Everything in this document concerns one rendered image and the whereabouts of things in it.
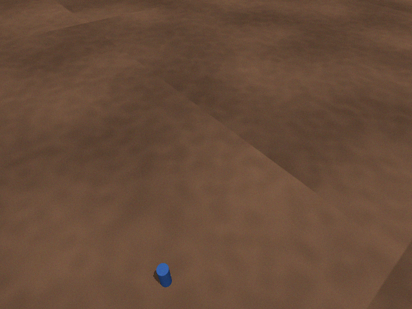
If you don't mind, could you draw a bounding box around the can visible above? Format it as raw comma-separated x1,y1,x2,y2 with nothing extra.
156,263,172,287

